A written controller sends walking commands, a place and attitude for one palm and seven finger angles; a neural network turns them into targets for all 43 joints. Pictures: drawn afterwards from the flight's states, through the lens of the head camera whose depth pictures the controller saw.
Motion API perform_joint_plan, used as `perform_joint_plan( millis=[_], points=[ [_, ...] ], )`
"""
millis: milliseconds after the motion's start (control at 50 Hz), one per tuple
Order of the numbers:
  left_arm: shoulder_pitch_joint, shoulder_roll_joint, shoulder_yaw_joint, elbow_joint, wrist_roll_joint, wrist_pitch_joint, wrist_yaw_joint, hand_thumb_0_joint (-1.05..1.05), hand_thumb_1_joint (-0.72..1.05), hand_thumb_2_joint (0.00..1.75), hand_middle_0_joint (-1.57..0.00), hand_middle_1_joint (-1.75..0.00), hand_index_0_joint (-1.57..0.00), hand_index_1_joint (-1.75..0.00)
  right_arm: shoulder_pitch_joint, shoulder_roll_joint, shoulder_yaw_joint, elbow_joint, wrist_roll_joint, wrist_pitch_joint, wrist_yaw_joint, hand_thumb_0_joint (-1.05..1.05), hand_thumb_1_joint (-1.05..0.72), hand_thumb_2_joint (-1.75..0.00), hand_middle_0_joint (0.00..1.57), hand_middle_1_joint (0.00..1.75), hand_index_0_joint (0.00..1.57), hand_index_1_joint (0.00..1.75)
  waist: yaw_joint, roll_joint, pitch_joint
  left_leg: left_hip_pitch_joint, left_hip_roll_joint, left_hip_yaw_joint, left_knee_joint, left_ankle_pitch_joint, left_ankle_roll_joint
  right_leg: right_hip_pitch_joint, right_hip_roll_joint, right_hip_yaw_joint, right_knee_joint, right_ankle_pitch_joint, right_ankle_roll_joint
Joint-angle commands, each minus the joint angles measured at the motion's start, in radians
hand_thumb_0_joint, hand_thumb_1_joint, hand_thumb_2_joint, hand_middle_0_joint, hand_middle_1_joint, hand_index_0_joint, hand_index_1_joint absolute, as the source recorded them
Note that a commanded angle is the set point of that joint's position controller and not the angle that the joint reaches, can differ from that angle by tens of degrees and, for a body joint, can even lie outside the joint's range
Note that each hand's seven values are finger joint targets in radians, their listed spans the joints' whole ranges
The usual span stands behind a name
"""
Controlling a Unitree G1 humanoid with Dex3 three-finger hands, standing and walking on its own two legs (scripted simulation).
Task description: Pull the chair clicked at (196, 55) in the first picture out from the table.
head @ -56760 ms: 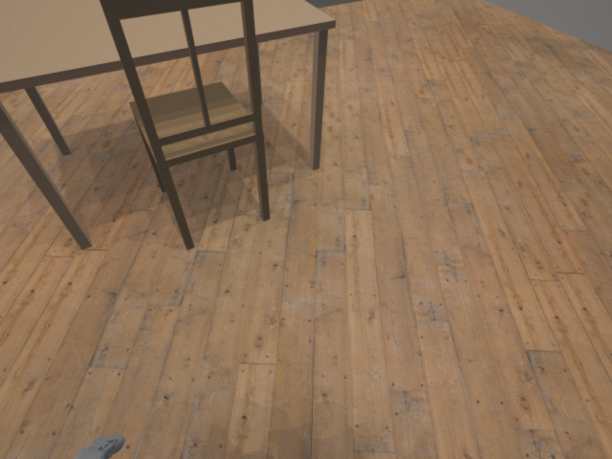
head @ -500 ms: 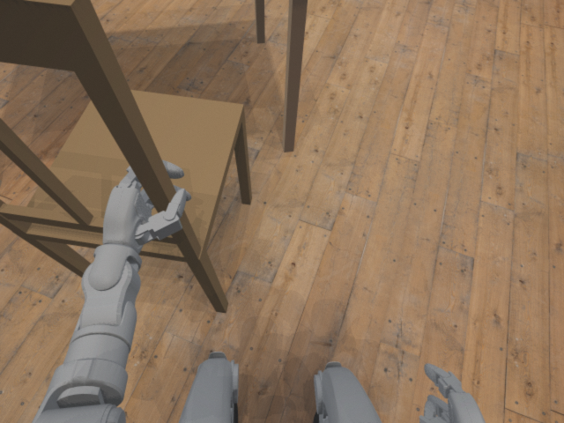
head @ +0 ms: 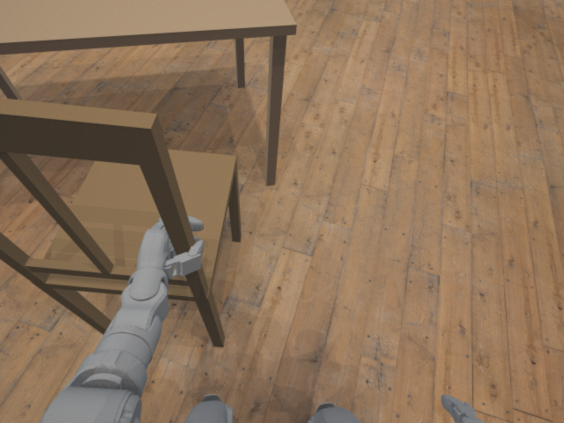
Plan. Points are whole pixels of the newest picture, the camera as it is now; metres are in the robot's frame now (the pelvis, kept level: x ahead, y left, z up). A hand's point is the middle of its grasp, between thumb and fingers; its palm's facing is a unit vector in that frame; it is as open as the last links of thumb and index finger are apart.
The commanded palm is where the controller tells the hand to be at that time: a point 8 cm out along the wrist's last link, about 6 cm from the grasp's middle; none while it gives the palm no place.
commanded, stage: step backward, pulling the chair out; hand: left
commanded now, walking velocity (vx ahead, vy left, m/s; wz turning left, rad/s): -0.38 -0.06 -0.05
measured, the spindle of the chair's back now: (69, 223) +0.42 +0.33 -0.02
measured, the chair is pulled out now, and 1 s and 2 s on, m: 0.38 0.49 0.49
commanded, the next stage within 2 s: none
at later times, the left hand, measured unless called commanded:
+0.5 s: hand (203, 312) +0.28 +0.11 -0.04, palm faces -0.01 -0.99 -0.14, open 5.9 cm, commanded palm +0.28 +0.16 -0.04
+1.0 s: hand (203, 317) +0.27 +0.11 -0.04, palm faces +0.00 -0.99 -0.15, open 6.0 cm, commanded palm +0.28 +0.16 -0.04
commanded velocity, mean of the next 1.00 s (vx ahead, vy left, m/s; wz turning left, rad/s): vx -0.29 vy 0.01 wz -0.02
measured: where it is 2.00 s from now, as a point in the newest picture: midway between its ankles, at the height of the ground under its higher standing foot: outside the picture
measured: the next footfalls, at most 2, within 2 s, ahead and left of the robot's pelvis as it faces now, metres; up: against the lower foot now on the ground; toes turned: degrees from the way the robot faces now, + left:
none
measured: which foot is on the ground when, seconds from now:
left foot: down 0.00-1.00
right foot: down 0.00-1.00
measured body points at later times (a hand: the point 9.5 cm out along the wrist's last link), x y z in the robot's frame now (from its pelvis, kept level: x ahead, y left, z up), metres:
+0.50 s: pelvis -0.06 +0.00 +0.01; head -0.02 -0.01 +0.45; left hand +0.28 +0.16 -0.03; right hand +0.03 -0.28 -0.12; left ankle +0.06 +0.13 -0.70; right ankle +0.03 -0.15 -0.70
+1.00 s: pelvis -0.06 -0.01 +0.00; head -0.02 -0.03 +0.45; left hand +0.27 +0.16 -0.03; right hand +0.04 -0.28 -0.12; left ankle +0.06 +0.13 -0.70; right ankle +0.03 -0.16 -0.70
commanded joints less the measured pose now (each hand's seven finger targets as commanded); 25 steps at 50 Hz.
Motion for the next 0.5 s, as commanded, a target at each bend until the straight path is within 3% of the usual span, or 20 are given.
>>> perform_joint_plan(
  millis=[0,60,160,240,300,320,400,480],
  points=[
    [-0.211,0.117,-0.036,-0.193,0.045,-0.050,0.006,0.00,0.90,0.90,-0.50,-1.45,-0.50,-1.45,0.001,-0.124,-0.047,-0.101,0.005,-0.025,-0.003,0.00,-0.90,-0.90,0.20,0.30,0.20,0.30,0.043,0.222,-0.397,0.370,0.073,-0.067,-0.190,0.368,0.042,0.118,0.009,-0.074,-0.056,0.208,-0.020],
    [-0.203,0.132,-0.027,-0.194,0.040,-0.063,0.010,0.00,0.90,0.90,-0.50,-1.45,-0.50,-1.45,-0.016,-0.130,-0.049,-0.099,0.007,-0.031,-0.007,0.00,-0.90,-0.90,0.20,0.30,0.20,0.30,0.043,0.211,-0.366,0.328,0.078,-0.067,-0.234,0.234,0.046,0.143,0.006,-0.065,-0.066,0.160,-0.022],
    [-0.268,0.141,-0.032,-0.149,0.038,-0.086,0.027,0.00,0.90,0.90,-0.50,-1.45,-0.50,-1.45,-0.027,-0.127,-0.046,-0.064,0.012,-0.053,-0.017,0.00,-0.90,-0.90,0.20,0.30,0.20,0.30,0.034,0.137,-0.301,0.286,0.063,-0.037,-0.249,0.011,0.047,0.139,-0.017,-0.037,-0.126,0.061,-0.020],
    [-0.311,0.168,-0.031,-0.089,0.048,-0.111,0.046,0.00,0.90,0.90,-0.50,-1.45,-0.50,-1.45,-0.021,-0.121,-0.044,-0.025,0.014,-0.078,-0.026,0.00,-0.90,-0.90,0.20,0.30,0.20,0.30,0.029,0.025,-0.248,0.336,-0.004,0.014,-0.174,-0.134,0.023,0.036,-0.095,0.041,-0.272,-0.102,-0.036],
    [-0.337,0.159,-0.046,-0.050,0.055,-0.123,0.051,0.00,0.90,0.90,-0.50,-1.45,-0.50,-1.45,-0.018,-0.116,-0.042,0.005,0.014,-0.096,-0.032,0.00,-0.90,-0.90,0.20,0.30,0.20,0.30,0.032,-0.055,-0.239,0.385,-0.036,0.026,-0.135,-0.117,0.013,0.002,-0.141,0.091,-0.341,-0.157,-0.050],
    [-0.342,0.172,-0.039,-0.045,0.055,-0.123,0.054,0.00,0.90,0.90,-0.50,-1.45,-0.50,-1.45,-0.016,-0.126,-0.046,0.014,0.012,-0.102,-0.036,0.00,-0.90,-0.90,0.20,0.30,0.20,0.30,0.034,-0.052,-0.241,0.396,-0.037,0.023,-0.143,-0.097,0.014,-0.002,-0.138,0.087,-0.339,-0.137,-0.048],
    [-0.346,0.114,-0.073,-0.043,0.050,-0.125,0.049,0.00,0.90,0.90,-0.50,-1.45,-0.50,-1.45,-0.027,-0.122,-0.036,0.017,0.019,-0.117,-0.047,0.00,-0.90,-0.90,0.20,0.30,0.20,0.30,0.051,0.000,-0.276,0.374,0.006,-0.020,-0.237,-0.059,0.027,0.073,-0.084,0.009,-0.239,-0.038,-0.026],
    [-0.334,0.077,-0.099,-0.034,0.035,-0.120,0.047,0.00,0.90,0.90,-0.50,-1.45,-0.50,-1.45,-0.032,-0.132,-0.034,-0.009,0.026,-0.130,-0.048,0.00,-0.90,-0.90,0.20,0.30,0.20,0.30,0.060,0.074,-0.241,0.332,0.047,-0.064,-0.332,-0.238,0.053,0.094,-0.034,-0.026,-0.193,-0.192,-0.025]
  ],
)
